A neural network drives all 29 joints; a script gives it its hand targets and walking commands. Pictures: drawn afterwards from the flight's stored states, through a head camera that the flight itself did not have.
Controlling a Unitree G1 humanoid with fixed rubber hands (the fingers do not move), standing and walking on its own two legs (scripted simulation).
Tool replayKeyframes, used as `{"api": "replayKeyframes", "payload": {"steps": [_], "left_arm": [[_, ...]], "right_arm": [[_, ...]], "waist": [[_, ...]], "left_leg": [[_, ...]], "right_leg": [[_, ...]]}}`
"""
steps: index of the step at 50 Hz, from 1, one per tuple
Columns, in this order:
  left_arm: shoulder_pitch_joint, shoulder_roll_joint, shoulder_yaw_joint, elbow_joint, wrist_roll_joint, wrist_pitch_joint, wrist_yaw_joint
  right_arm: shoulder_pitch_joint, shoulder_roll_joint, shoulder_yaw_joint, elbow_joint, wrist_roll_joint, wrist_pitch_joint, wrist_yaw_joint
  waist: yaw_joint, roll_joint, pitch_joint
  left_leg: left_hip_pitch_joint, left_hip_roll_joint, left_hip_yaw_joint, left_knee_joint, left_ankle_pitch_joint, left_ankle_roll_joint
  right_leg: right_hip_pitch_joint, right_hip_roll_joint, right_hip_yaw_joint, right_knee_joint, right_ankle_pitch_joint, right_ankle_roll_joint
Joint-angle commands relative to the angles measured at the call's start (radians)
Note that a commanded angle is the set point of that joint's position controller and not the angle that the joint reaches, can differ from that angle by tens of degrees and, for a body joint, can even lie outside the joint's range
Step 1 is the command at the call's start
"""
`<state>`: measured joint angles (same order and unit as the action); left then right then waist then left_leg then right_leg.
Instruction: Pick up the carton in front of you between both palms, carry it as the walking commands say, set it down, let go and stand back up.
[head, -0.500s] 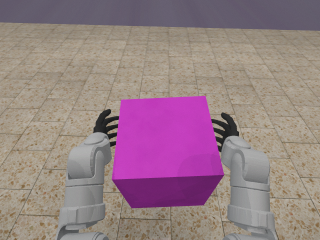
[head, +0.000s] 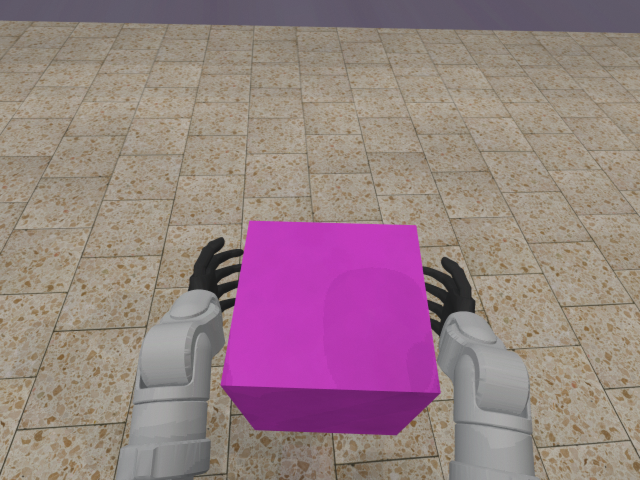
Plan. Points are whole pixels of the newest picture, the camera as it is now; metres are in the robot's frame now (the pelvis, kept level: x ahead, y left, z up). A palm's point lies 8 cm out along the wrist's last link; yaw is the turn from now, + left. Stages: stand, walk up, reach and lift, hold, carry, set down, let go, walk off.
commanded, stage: carry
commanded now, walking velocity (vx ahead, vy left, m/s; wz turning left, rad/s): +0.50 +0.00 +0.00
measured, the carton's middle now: (328, 336) +0.32 -0.01 -0.03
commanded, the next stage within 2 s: none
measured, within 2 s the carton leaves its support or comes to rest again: neither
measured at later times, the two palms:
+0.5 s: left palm (247, 173) +0.51 +0.12 +0.09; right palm (447, 171) +0.54 -0.18 +0.08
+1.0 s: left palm (243, 64) +0.83 +0.16 +0.08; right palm (395, 72) +0.82 -0.14 +0.08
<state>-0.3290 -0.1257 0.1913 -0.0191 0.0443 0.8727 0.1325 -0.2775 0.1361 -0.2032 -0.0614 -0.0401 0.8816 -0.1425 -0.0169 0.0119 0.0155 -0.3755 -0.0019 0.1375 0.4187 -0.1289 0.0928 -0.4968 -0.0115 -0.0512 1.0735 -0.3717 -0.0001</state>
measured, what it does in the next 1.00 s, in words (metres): walks ahead: right foot, then left foot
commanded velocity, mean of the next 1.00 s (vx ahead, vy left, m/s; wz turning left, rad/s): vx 0.50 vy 0.00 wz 0.00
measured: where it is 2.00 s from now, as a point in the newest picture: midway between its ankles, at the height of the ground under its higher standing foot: (310, 213)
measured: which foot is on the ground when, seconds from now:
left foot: down 0.00-0.38, up 0.40-0.80, down 0.82-1.00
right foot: up 0.00-0.34, down 0.36-0.86, up 0.88-1.00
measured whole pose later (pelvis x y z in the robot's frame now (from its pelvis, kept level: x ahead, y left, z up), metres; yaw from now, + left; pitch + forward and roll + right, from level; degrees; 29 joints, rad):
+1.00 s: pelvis +0.59 +0.01 +0.00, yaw +1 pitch +4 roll -1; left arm 0.02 -0.13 0.04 -0.47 0.06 1.19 0.13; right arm 0.05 0.13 -0.04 -0.48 -0.06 1.19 -0.13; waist -0.02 -0.01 -0.11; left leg -0.31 0.06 0.24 0.39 -0.15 0.06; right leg -0.46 -0.09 -0.08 1.09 -0.31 -0.01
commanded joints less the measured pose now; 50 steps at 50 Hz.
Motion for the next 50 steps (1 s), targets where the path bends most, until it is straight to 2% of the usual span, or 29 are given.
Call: {"api": "replayKeyframes", "payload": {"steps": [1, 2, 3, 6, 8, 10, 14, 16, 17, 18, 19, 20, 23, 24, 27, 31, 33, 36, 37, 39, 40, 41, 42, 43, 44, 46, 47, 49, 50], "left_arm": [[-0.425, -0.811, -0.643, -0.159, -0.169, 0.01, -0.012], [-0.351, -0.797, -0.645, -0.153, -0.17, 0.026, -0.006], [-0.283, -0.795, -0.656, -0.143, -0.148, 0.046, -0.004], [-0.248, -0.767, -0.679, -0.279, -0.166, 0.094, -0.013], [-0.211, -0.778, -0.722, -0.363, -0.224, 0.133, -0.024], [-0.174, -0.761, -0.742, -0.407, -0.236, 0.173, -0.04], [-0.099, -0.736, -0.743, -0.469, -0.27, 0.254, -0.061], [-0.068, -0.726, -0.75, -0.532, -0.274, 0.278, -0.066], [-0.033, -0.725, -0.751, -0.52, -0.259, 0.29, -0.07], [0.008, -0.736, -0.735, -0.522, -0.246, 0.299, -0.079], [0.017, -0.705, -0.73, -0.541, -0.258, 0.308, -0.08], [0.012, -0.743, -0.731, -0.541, -0.27, 0.305, -0.089], [-0.042, -0.803, -0.772, -0.557, -0.276, 0.306, -0.11], [-0.08, -0.823, -0.773, -0.587, -0.287, 0.3, -0.119], [-0.075, -0.832, -0.81, -0.596, -0.309, 0.293, -0.131], [0.027, -0.76, -0.766, -0.543, -0.263, 0.302, -0.13], [0.013, -0.774, -0.791, -0.569, -0.291, 0.303, -0.128], [-0.024, -0.714, -0.769, -0.569, -0.277, 0.302, -0.114], [0.004, -0.695, -0.773, -0.584, -0.268, 0.302, -0.11], [0.003, -0.691, -0.743, -0.558, -0.248, 0.313, -0.101], [0.007, -0.712, -0.751, -0.56, -0.267, 0.316, -0.101], [-0.014, -0.693, -0.777, -0.566, -0.275, 0.321, -0.097], [-0.045, -0.665, -0.758, -0.6, -0.251, 0.327, -0.091], [-0.034, -0.697, -0.771, -0.591, -0.272, 0.334, -0.09], [-0.011, -0.687, -0.789, -0.638, -0.276, 0.326, -0.085], [0.007, -0.759, -0.773, -0.55, -0.27, 0.326, -0.104], [-0.011, -0.805, -0.786, -0.558, -0.273, 0.314, -0.111], [-0.015, -0.872, -0.8, -0.531, -0.267, 0.301, -0.128], [-0.021, -0.869, -0.805, -0.541, -0.263, 0.292, -0.134]], "right_arm": [[-0.511, 0.77, 0.679, -0.167, 0.214, 0.001, 0.054], [-0.475, 0.741, 0.691, -0.178, 0.233, 0.014, 0.049], [-0.421, 0.707, 0.66, -0.202, 0.212, 0.03, 0.047], [-0.335, 0.704, 0.699, -0.281, 0.228, 0.084, 0.061], [-0.244, 0.683, 0.687, -0.327, 0.229, 0.118, 0.061], [-0.212, 0.682, 0.697, -0.367, 0.234, 0.157, 0.068], [-0.121, 0.677, 0.7, -0.443, 0.216, 0.235, 0.07], [-0.106, 0.699, 0.722, -0.478, 0.238, 0.259, 0.082], [-0.092, 0.678, 0.73, -0.509, 0.241, 0.271, 0.086], [-0.111, 0.663, 0.736, -0.543, 0.228, 0.284, 0.089], [-0.08, 0.685, 0.757, -0.547, 0.248, 0.301, 0.088], [-0.09, 0.681, 0.769, -0.574, 0.254, 0.306, 0.098], [-0.149, 0.749, 0.79, -0.57, 0.278, 0.304, 0.125], [-0.128, 0.773, 0.801, -0.548, 0.267, 0.302, 0.129], [-0.116, 0.786, 0.79, -0.57, 0.26, 0.278, 0.127], [-0.031, 0.768, 0.78, -0.498, 0.206, 0.292, 0.11], [-0.041, 0.739, 0.78, -0.546, 0.221, 0.287, 0.108], [-0.067, 0.702, 0.766, -0.555, 0.216, 0.297, 0.101], [-0.074, 0.698, 0.779, -0.553, 0.224, 0.304, 0.1], [-0.084, 0.679, 0.777, -0.558, 0.233, 0.307, 0.097], [-0.085, 0.672, 0.765, -0.577, 0.24, 0.307, 0.099], [-0.054, 0.65, 0.741, -0.542, 0.233, 0.311, 0.099], [-0.023, 0.658, 0.735, -0.511, 0.22, 0.312, 0.099], [-0.032, 0.63, 0.715, -0.525, 0.224, 0.304, 0.098], [-0.012, 0.689, 0.745, -0.518, 0.25, 0.308, 0.098], [-0.035, 0.748, 0.759, -0.523, 0.244, 0.303, 0.112], [-0.065, 0.781, 0.778, -0.549, 0.272, 0.292, 0.124], [-0.072, 0.817, 0.798, -0.551, 0.268, 0.28, 0.151], [-0.073, 0.834, 0.799, -0.532, 0.266, 0.277, 0.159]], "waist": [[0.008, 0.082, -0.478], [0.005, 0.039, -0.45], [0.011, 0.091, -0.437], [-0.002, 0.068, -0.374], [0.001, 0.164, -0.332], [-0.006, 0.111, -0.272], [-0.017, 0.139, -0.191], [0.012, 0.167, -0.231], [0.013, 0.102, -0.284], [0.039, 0.005, -0.369], [0.038, -0.222, -0.415], [0.038, -0.334, -0.416], [0.027, -0.073, -0.318], [0.022, -0.082, -0.296], [0.032, -0.074, -0.284], [0.023, -0.146, -0.196], [0.03, -0.078, -0.191], [0.029, -0.18, -0.17], [0.043, -0.149, -0.15], [0.029, -0.229, -0.187], [0.019, -0.153, -0.225], [0.005, -0.064, -0.279], [-0.01, 0.054, -0.343], [0.003, 0.323, -0.374], [0.005, 0.278, -0.402], [-0.003, 0.122, -0.367], [0.012, 0.039, -0.362], [0.012, 0.069, -0.327], [0.01, 0.089, -0.281]], "left_leg": [[0.536, 0.274, -0.301, -0.137, 0.383, 0.056], [0.532, 0.275, -0.325, -0.163, 0.362, 0.077], [0.526, 0.278, -0.269, -0.172, 0.34, 0.057], [0.535, 0.265, -0.25, -0.233, 0.213, 0.063], [0.515, 0.216, -0.172, -0.239, 0.201, 0.051], [0.485, 0.231, -0.166, -0.242, 0.286, 0.04], [0.41, 0.223, -0.116, -0.217, 0.262, 0.025], [0.377, 0.206, -0.077, -0.063, 0.386, -0.019], [0.264, 0.169, -0.031, 0.043, 0.375, -0.03], [0.159, 0.133, 0.007, 0.275, 0.249, -0.068], [-0.138, 0.039, 0.028, 0.607, -0.031, -0.107], [-0.321, 0.002, -0.075, 0.746, -0.326, -0.097], [-0.318, 0.137, -0.137, 0.825, -0.214, -0.071], [-0.267, 0.176, -0.139, 0.733, -0.143, -0.088], [-0.229, 0.132, -0.065, 0.517, -0.146, -0.106], [-0.221, 0.113, 0.011, 0.254, 0.04, -0.127], [-0.207, 0.104, 0.014, 0.167, 0.077, -0.114], [-0.239, 0.099, 0.028, 0.12, 0.088, -0.101], [-0.215, 0.086, 0.059, 0.084, 0.084, -0.094], [-0.08, 0.096, 0.048, 0.041, 0.069, -0.075], [0.059, 0.034, 0.15, 0.048, 0.029, -0.076], [0.22, 0.017, 0.136, 0.012, -0.017, -0.068], [0.397, 0.133, -0.022, -0.045, -0.154, -0.059], [0.552, 0.41, -0.551, -0.199, -0.302, 0.048], [0.618, 0.459, -0.639, -0.225, -0.187, 0.114], [0.51, 0.424, -0.441, -0.18, 0.126, 0.115], [0.454, 0.388, -0.362, -0.19, 0.017, 0.077], [0.316, 0.326, -0.182, -0.248, -0.074, 0.011], [0.244, 0.324, -0.171, -0.285, -0.112, 0.014]], "right_leg": [[-0.125, -0.047, 0.0, -0.115, 0.058, 0.015], [-0.131, -0.037, -0.009, -0.183, 0.047, 0.017], [-0.147, -0.053, -0.011, -0.194, 0.118, 0.016], [-0.182, -0.059, -0.029, -0.341, 0.196, 0.033], [-0.154, -0.06, -0.053, -0.465, 0.244, 0.042], [-0.134, -0.067, -0.083, -0.497, 0.29, 0.033], [-0.031, -0.036, -0.17, -0.614, 0.312, 0.018], [0.164, -0.011, -0.177, -0.694, 0.335, -0.008], [0.37, 0.031, -0.25, -0.647, 0.26, -0.01], [0.538, -0.098, -0.075, -0.7, 0.175, -0.032], [0.757, -0.363, 0.39, -0.782, 0.075, -0.15], [0.78, -0.436, 0.537, -0.849, 0.078, -0.204], [0.499, -0.381, 0.318, -0.888, 0.126, -0.195], [0.415, -0.337, 0.205, -0.93, 0.082, -0.145], [0.408, -0.301, 0.127, -0.985, 0.052, -0.151], [0.419, -0.217, -0.055, -0.976, 0.317, -0.104], [0.455, -0.254, -0.047, -0.962, 0.336, -0.121], [0.535, -0.262, -0.046, -0.932, 0.377, -0.121], [0.532, -0.229, -0.039, -0.918, 0.416, -0.121], [0.549, -0.233, -0.089, -0.833, 0.532, -0.074], [0.519, -0.212, -0.155, -0.713, 0.644, -0.065], [0.447, -0.189, -0.18, -0.508, 0.673, -0.04], [0.294, -0.134, -0.199, -0.276, 0.456, -0.011], [0.0, -0.001, -0.161, -0.011, 0.079, 0.035], [-0.155, 0.015, -0.035, 0.141, -0.11, 0.015], [-0.203, -0.087, 0.026, 0.243, -0.038, -0.029], [-0.173, -0.125, 0.061, 0.142, 0.04, -0.027], [-0.073, -0.131, 0.008, -0.02, 0.115, -0.014], [-0.052, -0.125, -0.008, -0.073, 0.128, -0.006]]}}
